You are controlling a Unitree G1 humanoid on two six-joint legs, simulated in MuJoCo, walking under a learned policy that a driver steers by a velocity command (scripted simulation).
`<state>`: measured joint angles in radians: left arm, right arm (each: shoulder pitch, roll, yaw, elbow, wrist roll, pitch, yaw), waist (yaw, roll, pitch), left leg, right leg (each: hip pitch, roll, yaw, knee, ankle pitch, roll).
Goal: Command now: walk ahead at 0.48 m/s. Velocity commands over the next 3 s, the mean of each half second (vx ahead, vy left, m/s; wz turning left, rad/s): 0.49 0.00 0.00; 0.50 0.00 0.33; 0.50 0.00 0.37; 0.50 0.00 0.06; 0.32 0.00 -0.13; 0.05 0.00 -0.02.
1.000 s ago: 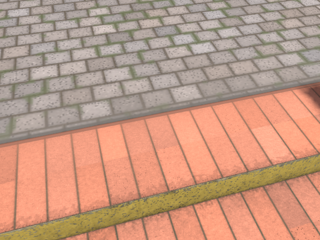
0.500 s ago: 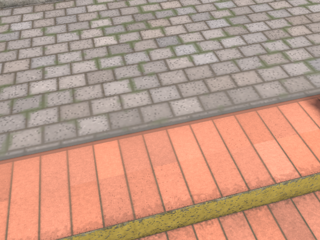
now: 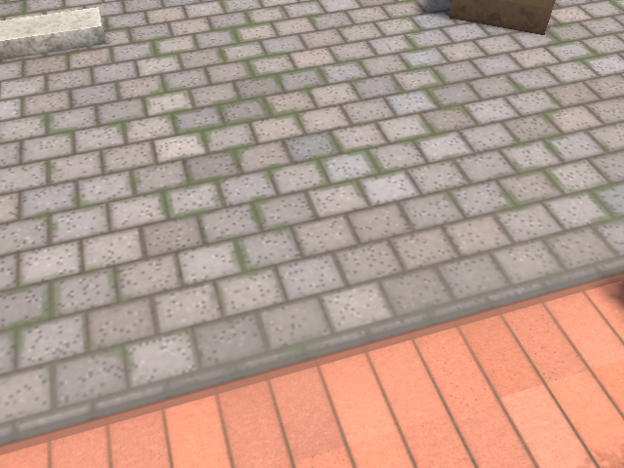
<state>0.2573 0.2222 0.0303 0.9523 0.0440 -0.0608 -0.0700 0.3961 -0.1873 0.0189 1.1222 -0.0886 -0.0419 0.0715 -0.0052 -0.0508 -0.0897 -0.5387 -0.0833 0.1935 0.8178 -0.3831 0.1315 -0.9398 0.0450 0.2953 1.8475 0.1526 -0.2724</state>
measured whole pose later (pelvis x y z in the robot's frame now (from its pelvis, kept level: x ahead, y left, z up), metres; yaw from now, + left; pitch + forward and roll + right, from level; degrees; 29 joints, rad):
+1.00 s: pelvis +0.61 +0.01 +0.17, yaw +12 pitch +3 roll -1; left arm 0.42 0.15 0.01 1.07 0.07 -0.12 -0.03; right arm -0.05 -0.18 -0.04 0.87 -0.03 -0.06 0.07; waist 0.04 0.00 -0.06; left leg -0.55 0.02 0.03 0.58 -0.06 0.11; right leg 0.18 -0.02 -0.27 0.22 -0.43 0.03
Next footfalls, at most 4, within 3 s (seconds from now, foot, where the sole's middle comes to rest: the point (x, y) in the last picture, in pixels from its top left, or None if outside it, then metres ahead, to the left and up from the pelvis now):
0.40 right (397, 464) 0.46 -0.12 -0.58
1.00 left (252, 326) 0.76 0.15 -0.58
1.50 right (300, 211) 1.10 0.05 -0.58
2.02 left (177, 173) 1.24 0.38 -0.58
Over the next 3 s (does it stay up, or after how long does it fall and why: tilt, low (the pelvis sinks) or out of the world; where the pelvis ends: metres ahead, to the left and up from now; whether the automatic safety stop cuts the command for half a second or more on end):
stays up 1.37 0.32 0.19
